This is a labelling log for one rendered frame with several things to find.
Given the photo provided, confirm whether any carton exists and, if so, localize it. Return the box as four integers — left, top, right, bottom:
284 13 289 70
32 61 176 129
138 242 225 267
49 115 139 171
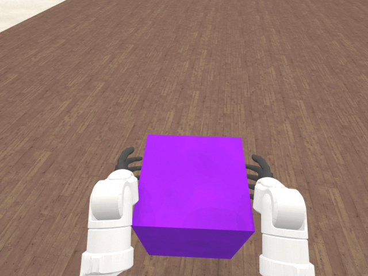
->
131 135 255 259

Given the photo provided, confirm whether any left robot forearm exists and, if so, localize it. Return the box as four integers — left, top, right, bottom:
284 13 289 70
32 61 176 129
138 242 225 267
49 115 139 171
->
80 169 139 276

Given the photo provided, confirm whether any robot left hand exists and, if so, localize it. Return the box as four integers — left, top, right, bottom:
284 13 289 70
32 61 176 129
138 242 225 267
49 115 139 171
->
114 147 143 180

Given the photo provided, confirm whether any right robot forearm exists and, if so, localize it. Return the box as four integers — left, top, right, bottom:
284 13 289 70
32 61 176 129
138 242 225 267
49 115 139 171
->
253 177 315 276

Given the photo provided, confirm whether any robot right hand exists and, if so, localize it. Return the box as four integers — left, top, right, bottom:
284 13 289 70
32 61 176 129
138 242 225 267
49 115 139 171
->
245 154 273 200

